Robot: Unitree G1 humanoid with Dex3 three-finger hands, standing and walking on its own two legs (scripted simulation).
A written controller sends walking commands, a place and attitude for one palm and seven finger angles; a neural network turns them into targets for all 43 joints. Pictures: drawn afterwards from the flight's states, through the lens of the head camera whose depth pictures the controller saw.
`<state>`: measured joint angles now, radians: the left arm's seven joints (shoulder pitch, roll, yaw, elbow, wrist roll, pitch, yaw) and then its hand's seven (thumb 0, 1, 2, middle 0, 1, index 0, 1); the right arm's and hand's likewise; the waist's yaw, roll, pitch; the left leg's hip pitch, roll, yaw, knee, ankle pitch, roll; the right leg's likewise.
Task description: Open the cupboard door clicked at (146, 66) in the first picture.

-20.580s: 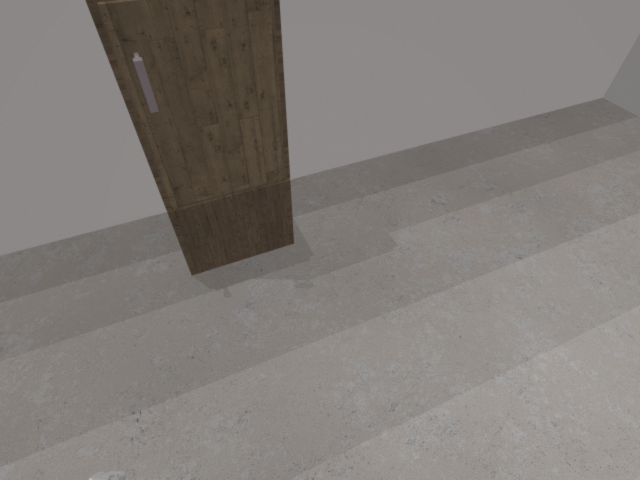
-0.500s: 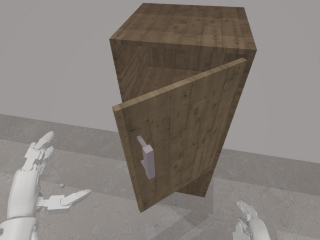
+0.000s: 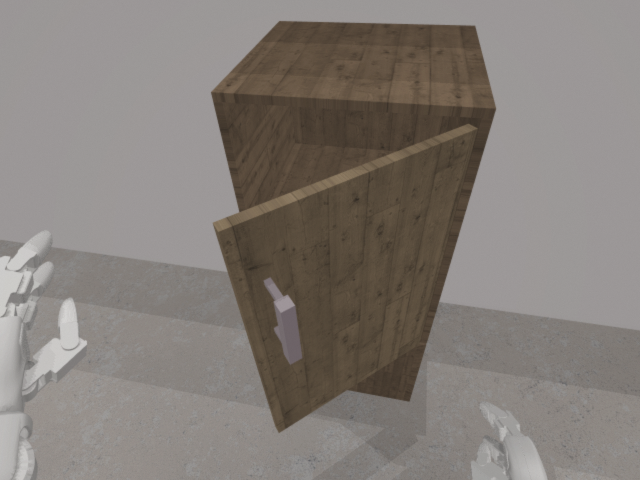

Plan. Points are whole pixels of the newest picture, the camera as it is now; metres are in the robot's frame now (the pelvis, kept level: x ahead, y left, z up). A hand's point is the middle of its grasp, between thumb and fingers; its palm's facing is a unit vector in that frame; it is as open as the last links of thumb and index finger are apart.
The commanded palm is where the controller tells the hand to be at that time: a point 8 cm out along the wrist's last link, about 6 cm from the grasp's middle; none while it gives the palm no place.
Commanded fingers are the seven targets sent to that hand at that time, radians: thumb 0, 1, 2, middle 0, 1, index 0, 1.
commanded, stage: draw the hand back to the body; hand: left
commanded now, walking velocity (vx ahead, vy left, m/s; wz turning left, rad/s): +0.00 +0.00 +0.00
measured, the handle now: (282, 321) +0.31 +0.10 +0.03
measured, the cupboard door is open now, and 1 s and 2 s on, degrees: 43 43 43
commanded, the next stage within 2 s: step back with the hand held close in 0.24 s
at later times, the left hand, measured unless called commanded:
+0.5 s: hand (67, 350) +0.17 +0.26 +0.16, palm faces +0.46 -0.77 -0.44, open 7.4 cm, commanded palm +0.12 +0.30 +0.17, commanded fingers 0.00 0.90 0.90 -0.20 -0.30 -0.20 -0.30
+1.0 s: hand (9, 416) +0.11 +0.29 +0.15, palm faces +0.43 -0.76 -0.49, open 7.4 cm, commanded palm +0.06 +0.32 +0.17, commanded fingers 0.00 0.90 0.90 -0.20 -0.30 -0.20 -0.30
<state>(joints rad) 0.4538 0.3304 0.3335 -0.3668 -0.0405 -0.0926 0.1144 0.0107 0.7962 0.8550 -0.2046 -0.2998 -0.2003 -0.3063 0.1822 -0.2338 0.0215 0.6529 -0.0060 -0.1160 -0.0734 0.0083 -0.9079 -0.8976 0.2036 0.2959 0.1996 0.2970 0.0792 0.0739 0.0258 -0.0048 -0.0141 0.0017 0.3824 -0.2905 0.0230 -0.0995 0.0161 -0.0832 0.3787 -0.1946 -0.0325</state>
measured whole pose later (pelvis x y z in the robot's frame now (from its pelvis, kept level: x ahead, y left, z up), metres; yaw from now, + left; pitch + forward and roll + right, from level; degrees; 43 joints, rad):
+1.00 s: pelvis -0.09 +0.02 -0.02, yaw +0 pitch -1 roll +0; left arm 0.53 0.40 0.43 -0.50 0.01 -0.21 0.15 0.01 0.89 0.90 -0.21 -0.30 -0.21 -0.31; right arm 0.21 -0.22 0.00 0.55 0.00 -0.07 -0.09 0.01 -0.91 -0.90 0.20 0.30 0.20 0.30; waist 0.01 -0.02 0.03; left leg -0.34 -0.05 0.03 0.61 -0.26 0.07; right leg -0.41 -0.02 -0.05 0.54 -0.13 0.00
